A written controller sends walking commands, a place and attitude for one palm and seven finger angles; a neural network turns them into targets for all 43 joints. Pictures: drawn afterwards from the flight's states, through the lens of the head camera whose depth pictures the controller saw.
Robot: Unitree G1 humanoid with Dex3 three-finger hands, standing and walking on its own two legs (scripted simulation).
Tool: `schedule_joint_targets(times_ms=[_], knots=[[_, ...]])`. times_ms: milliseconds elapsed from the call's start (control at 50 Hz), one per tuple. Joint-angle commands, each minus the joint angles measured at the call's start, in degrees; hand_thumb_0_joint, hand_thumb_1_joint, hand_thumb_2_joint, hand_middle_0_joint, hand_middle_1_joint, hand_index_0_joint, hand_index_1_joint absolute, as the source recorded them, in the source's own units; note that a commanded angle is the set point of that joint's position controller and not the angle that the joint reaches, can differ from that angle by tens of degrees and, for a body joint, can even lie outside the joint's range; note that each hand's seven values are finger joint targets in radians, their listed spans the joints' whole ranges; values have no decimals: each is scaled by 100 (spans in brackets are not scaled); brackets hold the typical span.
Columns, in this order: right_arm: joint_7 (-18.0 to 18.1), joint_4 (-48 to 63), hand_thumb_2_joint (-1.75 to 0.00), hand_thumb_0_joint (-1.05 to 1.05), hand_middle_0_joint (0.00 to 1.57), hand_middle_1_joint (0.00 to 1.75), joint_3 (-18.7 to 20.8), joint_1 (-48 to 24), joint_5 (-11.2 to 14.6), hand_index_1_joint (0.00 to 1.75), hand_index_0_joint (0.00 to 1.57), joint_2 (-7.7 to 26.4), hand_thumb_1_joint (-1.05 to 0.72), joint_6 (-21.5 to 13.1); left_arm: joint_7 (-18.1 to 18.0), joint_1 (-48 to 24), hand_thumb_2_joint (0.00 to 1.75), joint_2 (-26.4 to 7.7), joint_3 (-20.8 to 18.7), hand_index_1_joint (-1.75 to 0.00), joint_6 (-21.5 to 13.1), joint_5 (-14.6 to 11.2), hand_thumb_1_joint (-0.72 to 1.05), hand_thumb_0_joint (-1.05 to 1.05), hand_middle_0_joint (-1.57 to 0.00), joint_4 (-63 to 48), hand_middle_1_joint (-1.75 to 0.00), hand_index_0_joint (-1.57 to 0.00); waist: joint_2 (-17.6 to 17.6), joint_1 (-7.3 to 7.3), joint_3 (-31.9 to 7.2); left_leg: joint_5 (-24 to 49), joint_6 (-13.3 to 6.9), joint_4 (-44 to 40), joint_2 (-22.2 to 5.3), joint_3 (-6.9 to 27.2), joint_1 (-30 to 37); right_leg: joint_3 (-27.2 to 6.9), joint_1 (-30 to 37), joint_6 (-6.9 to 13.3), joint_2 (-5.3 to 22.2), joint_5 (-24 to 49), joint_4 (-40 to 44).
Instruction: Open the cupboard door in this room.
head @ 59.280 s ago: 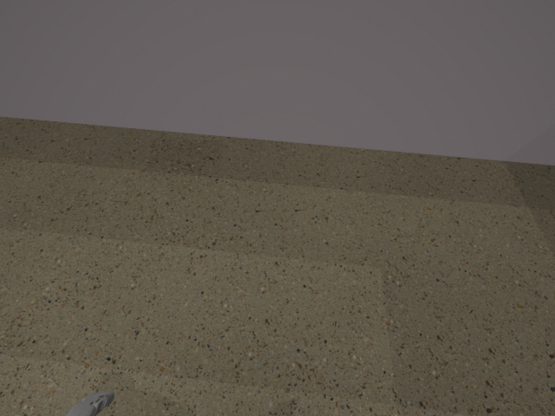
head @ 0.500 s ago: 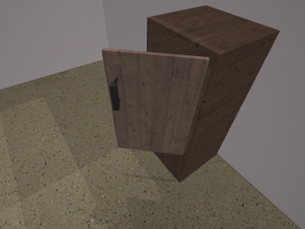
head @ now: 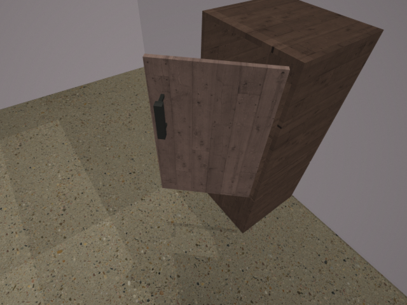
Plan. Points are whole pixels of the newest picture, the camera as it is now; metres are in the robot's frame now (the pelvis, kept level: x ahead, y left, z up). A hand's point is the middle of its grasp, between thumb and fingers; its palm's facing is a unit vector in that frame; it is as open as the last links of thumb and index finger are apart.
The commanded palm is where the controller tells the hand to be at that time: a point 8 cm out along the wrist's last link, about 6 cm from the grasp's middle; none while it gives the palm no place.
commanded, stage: come to a stop and stand still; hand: left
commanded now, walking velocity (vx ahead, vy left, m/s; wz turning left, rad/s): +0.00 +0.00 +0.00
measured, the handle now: (162, 116) +0.61 +0.16 +0.00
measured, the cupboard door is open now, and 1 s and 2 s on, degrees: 47 47 47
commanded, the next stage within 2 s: look again from close up in 0.08 s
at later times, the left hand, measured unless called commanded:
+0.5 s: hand out of the picture -0.02 +0.14 -0.18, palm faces +0.04 -0.99 -0.15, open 7.4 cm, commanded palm none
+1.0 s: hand out of the picture +0.00 +0.13 -0.18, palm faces +0.05 -0.99 -0.14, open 7.4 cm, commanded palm none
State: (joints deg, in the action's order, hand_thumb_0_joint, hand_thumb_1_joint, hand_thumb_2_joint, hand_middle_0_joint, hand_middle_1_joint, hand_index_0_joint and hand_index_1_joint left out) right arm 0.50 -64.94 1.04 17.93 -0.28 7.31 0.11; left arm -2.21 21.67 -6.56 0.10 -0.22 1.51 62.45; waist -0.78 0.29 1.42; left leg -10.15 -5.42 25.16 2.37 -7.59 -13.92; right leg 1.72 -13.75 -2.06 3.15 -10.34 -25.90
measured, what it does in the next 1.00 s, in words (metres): stands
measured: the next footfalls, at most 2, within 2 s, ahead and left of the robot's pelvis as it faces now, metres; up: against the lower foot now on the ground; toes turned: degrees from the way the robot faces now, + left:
none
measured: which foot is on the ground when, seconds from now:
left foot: down 0.00-1.00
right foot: down 0.00-1.00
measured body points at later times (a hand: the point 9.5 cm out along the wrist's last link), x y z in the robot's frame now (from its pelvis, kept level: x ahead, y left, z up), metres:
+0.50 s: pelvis +0.01 +0.00 +0.00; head +0.01 +0.00 +0.45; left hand -0.02 +0.20 -0.16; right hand +0.00 -0.22 -0.16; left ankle +0.05 +0.06 -0.74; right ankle +0.04 -0.15 -0.74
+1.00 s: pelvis +0.04 -0.01 +0.00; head +0.03 -0.01 +0.45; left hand +0.00 +0.18 -0.16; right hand +0.00 -0.23 -0.16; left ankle +0.05 +0.05 -0.74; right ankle +0.04 -0.15 -0.74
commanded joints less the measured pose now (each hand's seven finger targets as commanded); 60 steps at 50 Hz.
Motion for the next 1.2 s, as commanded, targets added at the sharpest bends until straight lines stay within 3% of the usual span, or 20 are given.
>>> schedule_joint_targets(times_ms=[0, 200, 340, 580, 700, 740, 840, 880, 940, 980, 1040, 1100, 1180], knots=[[74, 240, -90, 0, 20, 30, 159, 179, -20, 30, 20, 669, -90, -82, -51, 510, 90, -416, -77, -30, -53, 24, 90, 0, -20, -116, -30, -20, 99, -50, 450, -1748, 221, -1268, -1041, 1342, -485, -276, -47, 272, 172, -301, 270], [69, 254, -90, 0, 20, 30, 171, 181, -18, 30, 20, 599, -90, -80, -55, 536, 90, -361, -101, -30, -73, 31, 90, 0, -20, -108, -30, -20, -23, -15, 436, -1575, 243, -1155, -990, 1257, -327, -371, -214, 273, 210, -360, 389], [74, 250, -90, 0, 20, 30, 155, 156, -25, 30, 20, 608, -90, -90, -50, 540, 90, -331, -105, -30, -72, 27, 90, 0, -20, -99, -30, -20, 79, -24, 454, -1557, 253, -1221, -997, 1261, -342, -376, -172, 271, 204, -283, 381], [87, 155, -90, 0, 20, 30, 104, 236, -14, 30, 20, 506, -90, -122, -60, 454, 90, -330, -97, -30, -116, -10, 90, 0, -20, -89, -30, -20, -83, -2, 270, -754, 279, -965, -932, 1043, 45, -486, -85, 311, 292, 62, 504], [93, 92, -90, 0, 20, 30, 84, 249, -8, 30, 20, 458, -90, -125, -69, 431, 90, -342, -84, -30, -117, -15, 90, 0, -20, -68, -30, -20, 31, -5, 331, -603, 293, -946, -932, 1000, 124, -504, -90, 316, 287, 101, 560], [94, 70, -90, 0, 20, 30, 78, 246, -14, 30, 20, 455, -90, -118, -67, 416, 90, -320, -90, -30, -111, -17, 90, 0, -20, -66, -30, -20, 40, -7, 386, -781, 302, -1004, -936, 1016, 56, -497, -103, 310, 277, 1, 562], [67, 95, -90, 0, 20, 30, 158, 317, -63, 30, 20, 604, -90, -51, 6, 533, 90, -329, -167, -30, -58, 56, 90, 0, -20, -79, -30, -20, 148, -57, 655, -2607, 174, -1232, -1009, 1223, -360, -352, -284, 346, 92, -1558, 366], [60, 151, -90, 0, 20, 30, 171, 287, -73, 30, 20, 610, -90, -46, 39, 633, 90, -308, -206, -30, -59, 64, 90, 0, -20, -109, -30, -20, 102, -113, 797, -2789, 123, -1167, -1006, 1243, -582, -423, -297, 386, 82, -1766, 353], [82, 149, -90, 0, 20, 30, 99, 353, -42, 30, 20, 428, -90, -127, 19, 668, 90, -226, -165, -30, -131, 20, 90, 0, -20, -95, -30, -20, -106, -73, 711, -1372, 167, -745, -866, 1023, -221, -687, -294, 486, 250, -759, 435], [106, 92, -90, 0, 20, 30, 50, 450, -20, 30, 20, 351, -90, -190, -18, 671, 90, -229, -124, -30, -181, -21, 90, 0, -20, -39, -30, -20, -162, -28, 390, -368, 211, -584, -831, 850, 182, -701, -137, 477, 323, 37, 416], [136, 38, -90, 0, 20, 30, 10, 411, 15, 30, 20, 356, -90, -188, -71, 570, 90, -242, -78, -30, -182, -46, 90, 0, -20, -21, -30, -20, -96, -15, 483, 627, 267, -578, -886, 826, 316, -629, -65, 382, 344, 902, 441], [185, 48, -90, 0, 20, 30, 36, 422, 25, 30, 20, 401, -90, -179, -127, 590, 90, -348, -90, -30, -152, -50, 90, 0, -20, -40, -30, -20, -8, -12, 221, 1824, 290, -387, -936, 777, 604, -591, 144, 387, 391, 1810, 200], [203, 158, -90, 0, 20, 30, 107, 328, 13, 30, 20, 505, -90, -109, -154, 512, 90, -446, -163, -30, -69, -50, 90, 0, -20, -170, -30, -20, 96, -23, -44, 2008, 281, -209, -995, 726, 788, -600, 103, 389, 393, 1687, -3]])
